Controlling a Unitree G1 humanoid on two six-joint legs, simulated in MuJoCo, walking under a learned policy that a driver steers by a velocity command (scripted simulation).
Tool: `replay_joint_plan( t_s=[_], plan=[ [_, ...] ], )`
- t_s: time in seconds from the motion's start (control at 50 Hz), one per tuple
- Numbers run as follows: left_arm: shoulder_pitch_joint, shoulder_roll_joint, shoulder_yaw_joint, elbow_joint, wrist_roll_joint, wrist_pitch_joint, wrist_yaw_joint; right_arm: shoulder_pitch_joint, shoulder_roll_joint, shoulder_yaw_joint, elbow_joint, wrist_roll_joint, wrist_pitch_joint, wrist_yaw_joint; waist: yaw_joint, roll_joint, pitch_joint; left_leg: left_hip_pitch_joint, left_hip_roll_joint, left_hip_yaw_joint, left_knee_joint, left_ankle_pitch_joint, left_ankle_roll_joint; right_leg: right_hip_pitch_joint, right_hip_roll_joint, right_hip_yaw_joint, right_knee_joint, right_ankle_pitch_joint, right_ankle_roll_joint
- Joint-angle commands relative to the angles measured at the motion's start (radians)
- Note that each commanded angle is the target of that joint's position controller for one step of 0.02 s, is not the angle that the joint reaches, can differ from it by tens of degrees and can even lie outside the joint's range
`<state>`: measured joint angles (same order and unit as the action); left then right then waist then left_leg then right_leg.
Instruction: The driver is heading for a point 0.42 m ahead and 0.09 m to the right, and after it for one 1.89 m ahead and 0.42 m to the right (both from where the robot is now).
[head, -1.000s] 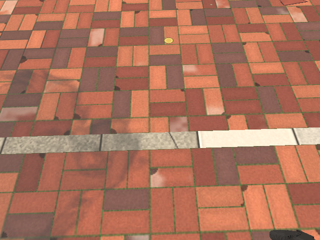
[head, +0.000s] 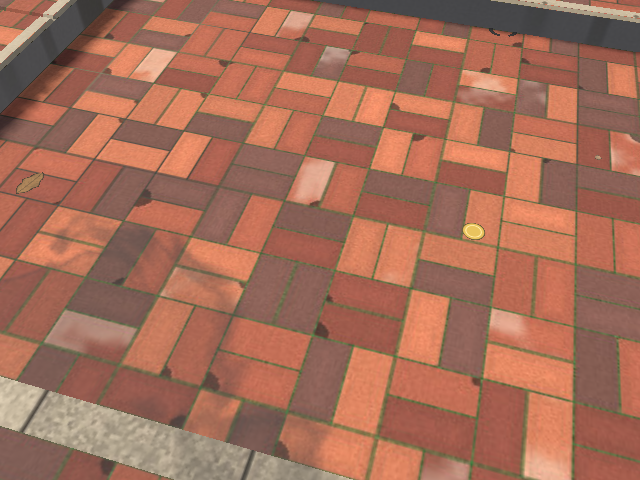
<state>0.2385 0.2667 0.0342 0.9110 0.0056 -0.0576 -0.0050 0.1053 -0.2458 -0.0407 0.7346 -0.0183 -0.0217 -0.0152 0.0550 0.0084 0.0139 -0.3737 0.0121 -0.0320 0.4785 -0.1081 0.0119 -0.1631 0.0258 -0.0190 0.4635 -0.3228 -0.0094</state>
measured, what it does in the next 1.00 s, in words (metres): walks ahead: left foot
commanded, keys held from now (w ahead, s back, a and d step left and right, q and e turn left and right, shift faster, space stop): no key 0.16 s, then w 0.44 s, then w+e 0.40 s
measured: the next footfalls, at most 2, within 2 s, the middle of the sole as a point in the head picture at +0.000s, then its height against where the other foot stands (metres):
left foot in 0.74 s outside the picture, level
right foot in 1.28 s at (430, 453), level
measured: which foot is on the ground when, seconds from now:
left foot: down 0.00-0.38, up 0.40-0.72, down 0.74-1.00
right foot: down 0.00-0.74, up 0.76-1.00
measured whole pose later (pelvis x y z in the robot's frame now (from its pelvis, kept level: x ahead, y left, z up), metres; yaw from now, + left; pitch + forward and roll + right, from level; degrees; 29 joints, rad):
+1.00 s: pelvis +0.29 +0.05 +0.01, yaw -11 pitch -1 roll +2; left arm 0.22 0.29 0.09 0.87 -0.03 -0.03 0.02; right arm 0.27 -0.25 -0.07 0.96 -0.01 -0.10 0.01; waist -0.03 -0.04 0.02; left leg -0.10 -0.03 0.18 0.29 -0.18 0.04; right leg -0.65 -0.12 0.06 1.08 -0.20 -0.03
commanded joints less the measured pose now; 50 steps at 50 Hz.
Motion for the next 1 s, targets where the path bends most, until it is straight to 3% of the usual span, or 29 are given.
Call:
replay_joint_plan(
  t_s=[0.02,0.08,0.16,0.2,0.24,0.28,0.32,0.34,0.36,0.38,0.4,0.42,0.44,0.46,0.5,0.56,0.6,0.66,0.7,0.72,0.74,0.76,0.78,0.8,0.82,0.84,0.88,0.94,1.0],
  plan=[
    [0.099,0.052,-0.004,-0.022,0.011,-0.002,0.008,0.037,-0.086,-0.023,-0.040,0.005,0.011,-0.005,-0.013,0.141,-0.195,0.373,0.225,-0.232,-0.012,0.442,0.205,-0.168,-0.070,0.039,0.049,-0.050,0.026],
    [0.042,0.108,0.008,-0.019,0.009,0.042,0.022,-0.039,-0.098,-0.024,-0.043,0.009,0.011,0.015,-0.015,0.078,-0.089,0.226,0.113,-0.144,-0.009,0.232,0.119,-0.129,-0.065,0.034,-0.011,0.064,0.030],
    [0.047,0.109,0.007,0.007,0.005,0.053,0.029,-0.017,-0.103,-0.029,-0.004,0.013,-0.004,0.016,-0.024,0.044,-0.112,0.252,0.086,-0.106,0.038,0.393,0.105,-0.067,-0.075,0.041,-0.016,0.163,0.025],
    [0.051,0.091,0.005,0.025,0.001,0.057,0.030,0.002,-0.103,-0.032,0.024,0.020,0.001,0.011,-0.028,0.041,-0.122,0.264,0.070,-0.100,0.027,0.172,0.110,-0.072,-0.053,0.014,-0.012,0.037,0.020],
    [0.028,0.084,0.007,0.023,-0.004,0.059,0.031,0.026,-0.141,-0.048,0.040,0.031,0.010,0.003,-0.046,0.057,-0.066,0.227,0.092,-0.164,-0.040,-0.225,0.138,-0.143,-0.027,-0.018,0.048,-0.109,0.001],
    [0.006,0.064,0.005,0.011,-0.010,0.047,0.030,0.080,-0.158,-0.055,0.062,0.030,0.005,0.000,-0.064,0.109,-0.016,0.207,0.172,-0.325,-0.153,-0.500,0.189,-0.214,-0.019,-0.022,0.131,-0.139,-0.019],
    [0.007,0.064,0.007,0.012,-0.016,0.026,0.026,0.097,-0.159,-0.057,0.075,0.028,-0.010,-0.001,-0.056,0.138,0.002,0.173,0.221,-0.429,-0.213,-0.545,0.218,-0.200,-0.027,0.000,0.148,-0.136,-0.060],
    [0.035,0.065,0.009,0.025,-0.017,0.015,0.022,0.053,-0.157,-0.056,0.065,0.028,-0.017,0.000,-0.028,0.138,0.003,0.119,0.212,-0.405,-0.214,-0.515,0.206,-0.135,-0.040,0.012,0.101,-0.116,-0.089],
    [0.089,0.067,0.010,0.051,-0.016,0.006,0.018,-0.031,-0.143,-0.053,0.040,0.031,-0.019,0.002,0.015,0.115,0.010,0.031,0.169,-0.321,-0.188,-0.461,0.171,-0.030,-0.059,0.030,0.012,-0.082,-0.121],
    [0.152,0.089,0.017,0.083,-0.016,-0.004,0.015,-0.127,-0.109,-0.044,0.007,0.039,-0.024,0.007,0.056,0.038,0.030,-0.043,0.089,-0.174,-0.091,-0.344,0.118,0.041,-0.107,0.094,-0.085,-0.084,-0.145],
    [0.221,0.151,0.035,0.116,-0.018,-0.011,0.019,-0.173,-0.058,-0.033,-0.015,0.042,-0.040,0.013,0.066,-0.122,0.029,-0.181,-0.032,0.008,0.140,-0.198,0.048,0.181,-0.203,0.249,-0.181,-0.092,-0.175],
    [0.214,0.217,0.054,0.112,-0.020,-0.013,0.018,-0.175,-0.072,-0.034,-0.028,0.042,-0.061,0.017,0.055,-0.236,0.074,-0.345,-0.064,0.090,0.245,-0.185,0.020,0.279,-0.331,0.420,-0.230,0.066,-0.212],
    [0.225,0.179,0.048,0.107,-0.012,-0.017,0.017,-0.183,-0.108,-0.042,-0.020,0.040,-0.072,0.019,0.068,-0.210,0.098,-0.458,-0.032,0.069,0.348,-0.368,0.015,0.341,-0.388,0.461,-0.225,0.242,-0.242],
    [0.251,0.149,0.041,0.111,-0.009,-0.022,0.017,-0.172,-0.103,-0.043,-0.018,0.045,-0.078,0.025,0.060,-0.167,0.098,-0.549,0.001,0.044,0.449,-0.420,0.016,0.414,-0.408,0.457,-0.205,0.367,-0.251],
    [0.267,0.131,0.036,0.113,-0.017,-0.017,0.015,-0.175,-0.072,-0.033,-0.014,0.055,-0.077,0.040,0.053,-0.119,0.101,-0.654,0.052,0.038,0.490,-0.358,0.021,0.492,-0.388,0.370,-0.209,0.429,-0.221],
    [0.206,0.111,0.026,0.084,-0.013,-0.001,0.017,-0.210,-0.030,-0.014,-0.026,0.049,-0.075,0.069,0.032,-0.125,0.101,-0.435,0.041,0.095,0.335,-0.140,0.013,0.292,-0.284,0.204,-0.276,0.408,-0.165],
    [0.183,0.138,0.033,0.070,-0.012,-0.005,0.020,-0.230,-0.016,-0.005,-0.037,0.044,-0.067,0.079,0.020,-0.145,0.104,-0.204,0.006,0.123,0.218,-0.005,0.014,0.114,-0.244,0.130,-0.332,0.381,-0.152],
    [0.189,0.173,0.046,0.076,-0.030,-0.019,0.019,-0.195,-0.091,-0.027,-0.043,0.045,-0.058,0.064,-0.033,-0.155,0.099,-0.042,-0.022,0.096,0.128,0.024,0.037,0.095,-0.270,0.144,-0.308,0.504,-0.139],
    [0.172,0.176,0.049,0.076,-0.034,-0.018,0.020,-0.050,-0.149,-0.057,-0.005,0.045,-0.057,0.045,-0.125,-0.152,0.009,0.165,-0.051,0.099,0.075,0.019,0.067,0.102,-0.253,0.110,-0.124,0.774,-0.098],
    [0.167,0.164,0.045,0.070,-0.026,-0.015,0.020,0.099,-0.184,-0.079,0.041,0.047,-0.055,0.033,-0.193,-0.135,-0.079,0.373,-0.043,0.091,0.072,0.019,0.085,0.021,-0.212,0.088,0.054,0.791,-0.071],
    [0.167,0.119,0.030,0.042,0.000,-0.014,0.019,0.278,-0.251,-0.099,0.075,0.035,-0.049,0.016,-0.251,-0.017,-0.218,0.661,0.155,-0.127,0.079,-0.069,0.132,-0.191,-0.150,0.068,0.361,0.484,-0.037],
    [0.307,-0.044,-0.007,0.032,-0.021,-0.025,0.019,0.317,-0.300,-0.094,0.092,0.014,-0.048,0.025,-0.164,0.280,-0.405,0.825,0.412,-0.607,-0.118,-0.332,0.271,-0.415,0.005,0.088,0.702,-0.234,-0.001],
    [0.235,0.076,0.025,0.032,-0.053,-0.035,0.017,0.265,-0.211,-0.070,0.090,0.020,-0.057,0.029,-0.178,0.197,-0.284,0.669,0.393,-0.690,-0.245,-0.486,0.247,-0.490,-0.033,0.175,0.836,-0.236,-0.010],
    [0.148,0.119,0.042,-0.007,-0.067,-0.037,0.019,0.172,-0.171,-0.056,0.083,0.031,-0.067,0.030,-0.151,0.159,-0.121,0.517,0.374,-0.535,-0.264,-0.488,0.203,-0.546,-0.081,0.144,0.859,-0.152,-0.030],
    [0.120,0.104,0.043,-0.011,-0.058,-0.032,0.027,0.096,-0.140,-0.047,0.081,0.031,-0.076,0.033,-0.113,0.099,-0.048,0.375,0.337,-0.404,-0.285,-0.370,0.177,-0.506,-0.128,0.123,0.831,-0.065,-0.038],
    [0.125,0.086,0.050,-0.005,-0.042,-0.022,0.033,0.049,-0.110,-0.041,0.087,0.021,-0.084,0.038,-0.081,0.088,-0.012,0.268,0.294,-0.287,-0.305,-0.270,0.155,-0.452,-0.155,0.122,0.792,-0.010,-0.040],
    [0.169,0.044,0.054,0.002,-0.043,0.007,0.031,0.011,-0.077,-0.036,0.106,0.007,-0.094,0.040,-0.031,0.115,-0.001,0.170,0.252,-0.146,-0.349,-0.194,0.140,-0.364,-0.184,0.126,0.748,0.028,-0.045],
    [0.102,0.044,0.064,-0.044,-0.037,0.034,0.034,0.026,-0.107,-0.046,0.135,0.007,-0.104,0.026,-0.020,0.075,0.043,0.144,0.265,-0.052,-0.402,-0.137,0.166,-0.436,-0.196,0.130,0.691,0.090,-0.032],
    [0.026,0.053,0.068,-0.081,-0.030,0.035,0.023,0.063,-0.134,-0.054,0.152,0.000,-0.100,0.006,-0.031,0.040,0.063,0.202,0.277,0.015,-0.415,-0.086,0.179,-0.539,-0.193,0.147,0.584,0.217,-0.009]
  ],
)
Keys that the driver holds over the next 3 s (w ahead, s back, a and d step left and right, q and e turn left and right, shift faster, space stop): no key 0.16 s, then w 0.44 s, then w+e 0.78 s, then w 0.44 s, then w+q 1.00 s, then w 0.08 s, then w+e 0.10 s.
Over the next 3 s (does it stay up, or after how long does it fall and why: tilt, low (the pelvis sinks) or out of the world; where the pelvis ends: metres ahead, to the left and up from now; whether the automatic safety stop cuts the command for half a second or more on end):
stays up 1.34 -0.29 0.00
